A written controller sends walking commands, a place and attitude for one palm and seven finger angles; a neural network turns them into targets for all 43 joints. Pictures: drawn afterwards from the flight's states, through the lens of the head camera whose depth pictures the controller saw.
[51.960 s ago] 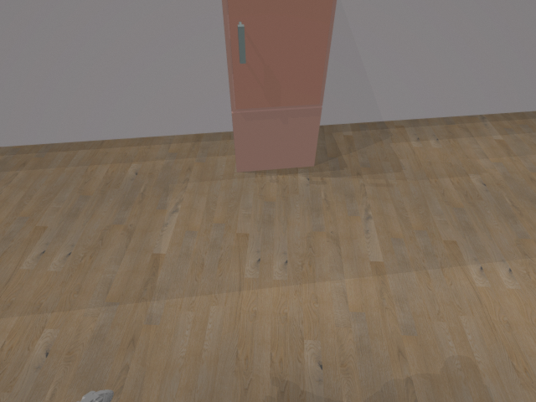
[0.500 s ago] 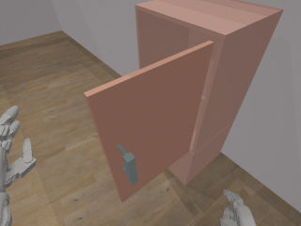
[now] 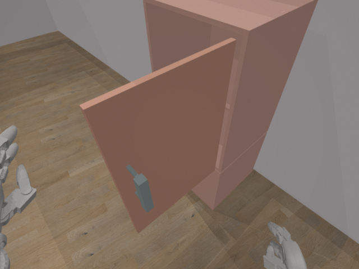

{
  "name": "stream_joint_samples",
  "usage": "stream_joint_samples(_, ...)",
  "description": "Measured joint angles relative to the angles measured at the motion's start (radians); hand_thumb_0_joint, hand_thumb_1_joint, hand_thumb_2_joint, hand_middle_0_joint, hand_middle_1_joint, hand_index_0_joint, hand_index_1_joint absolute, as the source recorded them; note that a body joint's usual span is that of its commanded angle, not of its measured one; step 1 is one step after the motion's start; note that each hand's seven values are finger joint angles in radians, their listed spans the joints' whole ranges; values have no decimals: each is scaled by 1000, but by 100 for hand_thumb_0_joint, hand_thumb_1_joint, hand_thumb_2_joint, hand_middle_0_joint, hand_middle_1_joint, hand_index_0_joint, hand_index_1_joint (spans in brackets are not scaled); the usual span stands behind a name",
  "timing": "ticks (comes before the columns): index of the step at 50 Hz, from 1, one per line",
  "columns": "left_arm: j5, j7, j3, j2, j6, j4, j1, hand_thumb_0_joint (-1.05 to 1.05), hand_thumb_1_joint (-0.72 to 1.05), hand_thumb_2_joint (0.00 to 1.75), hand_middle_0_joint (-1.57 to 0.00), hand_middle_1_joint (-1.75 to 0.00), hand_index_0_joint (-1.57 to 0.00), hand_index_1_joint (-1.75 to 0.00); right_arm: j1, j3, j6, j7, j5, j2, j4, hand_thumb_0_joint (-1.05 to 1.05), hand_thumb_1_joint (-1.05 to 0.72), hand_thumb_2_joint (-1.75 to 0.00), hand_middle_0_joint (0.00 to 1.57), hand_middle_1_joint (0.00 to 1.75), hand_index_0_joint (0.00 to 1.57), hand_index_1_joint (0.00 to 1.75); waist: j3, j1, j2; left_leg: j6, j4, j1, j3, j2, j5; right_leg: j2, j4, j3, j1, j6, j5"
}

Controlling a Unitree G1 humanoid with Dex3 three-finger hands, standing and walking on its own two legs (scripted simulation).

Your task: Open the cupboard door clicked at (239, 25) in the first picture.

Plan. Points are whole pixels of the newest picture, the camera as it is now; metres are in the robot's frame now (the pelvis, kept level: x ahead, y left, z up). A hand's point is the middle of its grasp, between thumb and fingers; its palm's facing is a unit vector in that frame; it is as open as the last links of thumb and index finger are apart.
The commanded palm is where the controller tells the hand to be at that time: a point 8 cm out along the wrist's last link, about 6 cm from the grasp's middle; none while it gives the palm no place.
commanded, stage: step back with the hand held close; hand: left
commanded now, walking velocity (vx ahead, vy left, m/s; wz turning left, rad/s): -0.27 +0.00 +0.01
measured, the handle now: (139, 188) +0.32 +0.15 -0.03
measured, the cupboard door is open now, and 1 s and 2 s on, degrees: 89 89 89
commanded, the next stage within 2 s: stop stepping back and stand still in 1.18 s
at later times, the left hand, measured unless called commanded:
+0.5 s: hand out of the picture +0.13 +0.29 +0.14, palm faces +0.49 -0.74 -0.47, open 7.4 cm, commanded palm +0.07 +0.33 +0.17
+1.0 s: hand out of the picture +0.08 +0.27 +0.14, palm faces +0.38 -0.80 -0.46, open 7.5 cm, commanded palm +0.00 +0.31 +0.17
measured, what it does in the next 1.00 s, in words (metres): walks backwards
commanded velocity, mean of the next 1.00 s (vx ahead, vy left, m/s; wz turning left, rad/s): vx -0.32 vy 0.00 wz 0.02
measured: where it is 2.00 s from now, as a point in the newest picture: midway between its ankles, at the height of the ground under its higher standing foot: outside the picture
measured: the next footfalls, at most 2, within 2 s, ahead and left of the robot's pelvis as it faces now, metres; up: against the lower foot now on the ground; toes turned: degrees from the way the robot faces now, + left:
left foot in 1.06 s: -0.11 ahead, +0.14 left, +0.00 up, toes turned +3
right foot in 1.38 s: -0.25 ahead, -0.11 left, +0.00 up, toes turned -4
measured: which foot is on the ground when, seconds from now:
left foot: down 0.00-0.84, up 0.86-1.00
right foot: down 0.00-1.00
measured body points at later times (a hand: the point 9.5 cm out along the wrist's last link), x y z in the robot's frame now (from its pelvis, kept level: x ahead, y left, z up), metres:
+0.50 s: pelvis -0.06 +0.03 -0.02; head -0.07 +0.03 +0.43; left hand +0.10 +0.33 +0.17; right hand +0.10 -0.22 -0.09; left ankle -0.02 +0.10 -0.74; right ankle +0.02 -0.09 -0.74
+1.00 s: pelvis -0.13 +0.01 -0.01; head -0.09 +0.05 +0.44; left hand +0.05 +0.31 +0.16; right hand +0.04 -0.23 -0.08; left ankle -0.13 +0.13 -0.71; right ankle -0.04 -0.10 -0.74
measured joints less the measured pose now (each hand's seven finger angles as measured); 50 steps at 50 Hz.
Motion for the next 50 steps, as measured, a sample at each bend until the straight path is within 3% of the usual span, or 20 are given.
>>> stream_joint_samples(9, 7, 4, -6, 51, -9, -72, 74, 1, 88, 89, -21, -30, -21, -30, -3, -36, 59, -17, 7, -18, -45, 2, -91, -90, 20, 30, 20, 30, 10, -43, -36, 19, -4, -59, 37, -27, 27, -27, 59, 34, -95, 22, 5)
stream_joint_samples(15, 11, 27, 33, 84, -18, -115, 98, 1, 88, 89, -21, -30, -21, -30, 12, -40, 79, -26, 0, -5, -69, 2, -91, -90, 20, 30, 20, 30, 9, -53, -68, 33, 29, -99, 45, -41, 36, -42, 102, 40, -140, 33, 11)
stream_joint_samples(27, 83, 78, 34, -5, -22, -117, 50, 1, 88, 89, -21, -30, -21, -30, 80, -28, 37, -39, -44, 20, -58, 1, -90, -90, 20, 30, 21, 30, 7, -40, -79, 54, 218, -218, 24, -55, -14, -39, 283, 53, -242, 40, -40)
stream_joint_samples(31, 80, 87, 42, -14, -36, -147, 31, 1, 88, 89, -21, -30, -21, -30, 90, -20, 29, -36, -48, 32, -31, 2, -90, -90, 20, 30, 21, 30, 4, -41, -93, 47, 252, -247, 21, -53, -61, -39, 293, 48, -261, 34, -34)
stream_joint_samples(35, 72, 83, 58, 12, -64, -163, 3, 1, 88, 89, -21, -30, -21, -30, 93, -15, 7, -30, -36, 36, -23, 2, -90, -90, 20, 30, 21, 30, 17, -56, -100, 47, 230, -255, 20, -47, 33, -26, 316, 58, -276, 41, -33)
stream_joint_samples(38, 70, 66, 80, 43, -90, -138, -3, 1, 88, 89, -21, -30, -21, -30, 93, -18, -4, -19, -26, 42, -11, 2, -90, -90, 20, 30, 21, 30, 11, -63, -92, 42, 242, -267, 12, -39, 26, -5, 374, 82, -242, 49, -106)
stream_joint_samples(40, 66, 59, 97, 54, -100, -123, 7, 1, 88, 89, -21, -30, -21, -30, 86, -19, -6, -12, -26, 43, -9, 2, -90, -90, 20, 30, 21, 30, 2, -62, -81, 36, 250, -287, 11, -23, 20, 13, 345, 93, -217, 31, -149)
stream_joint_samples(42, 54, 52, 99, 55, -104, -113, 12, 1, 88, 89, -21, -30, -21, -30, 66, -24, -6, -1, -17, 43, -4, 2, -90, -90, 20, 30, 21, 30, 13, -62, -77, 22, 258, -307, 4, -15, -16, 23, 318, 91, -225, 19, -111)
stream_joint_samples(47, 39, 40, 37, 57, -89, -135, 34, 1, 88, 89, -21, -30, -21, -30, 24, -35, 21, 22, -4, 41, 9, 2, -90, -90, 20, 30, 21, 30, 31, -61, -143, -28, 486, -356, -23, -49, -182, -16, 210, 104, -231, 20, -21)
stream_joint_samples(50, 37, 39, 36, 85, -80, -180, 86, 1, 88, 89, -21, -30, -21, -30, 4, -26, 35, 13, -2, 38, -16, 2, -90, -90, 20, 30, 21, 30, 29, -71, -186, -34, 387, -285, -18, -33, -171, -35, 155, 113, -249, 32, 31)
